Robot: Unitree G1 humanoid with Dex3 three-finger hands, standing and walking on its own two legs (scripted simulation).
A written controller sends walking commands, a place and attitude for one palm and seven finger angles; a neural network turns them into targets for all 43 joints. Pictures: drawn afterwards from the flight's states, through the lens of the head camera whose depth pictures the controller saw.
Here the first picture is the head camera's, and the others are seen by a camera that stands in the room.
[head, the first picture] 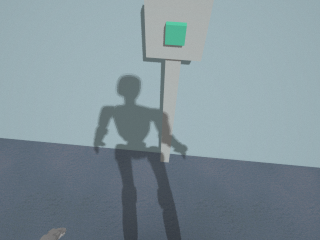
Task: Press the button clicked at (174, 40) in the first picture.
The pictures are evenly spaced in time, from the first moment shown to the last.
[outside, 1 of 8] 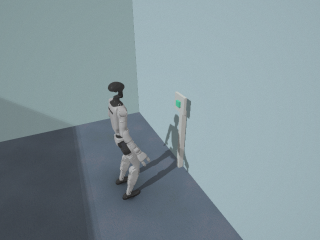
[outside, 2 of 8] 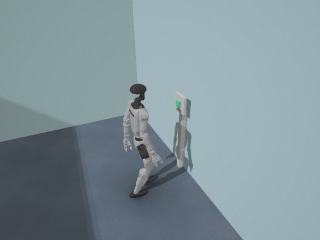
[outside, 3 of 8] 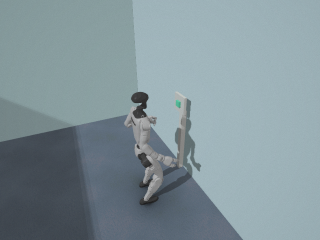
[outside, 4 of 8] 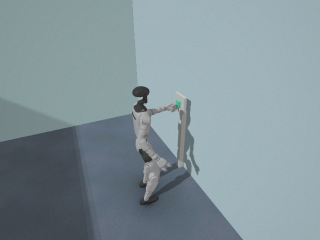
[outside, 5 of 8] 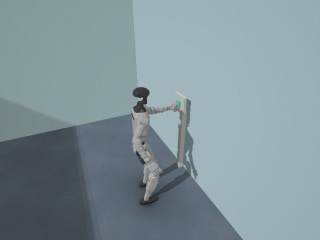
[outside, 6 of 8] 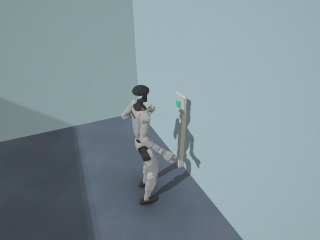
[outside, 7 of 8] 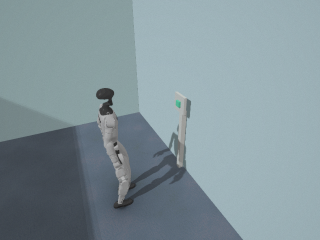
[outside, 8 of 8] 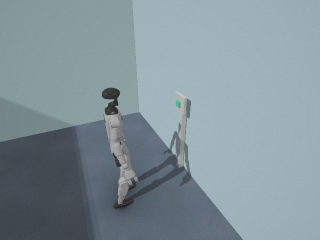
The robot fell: no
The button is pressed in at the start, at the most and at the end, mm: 0 13 0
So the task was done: yes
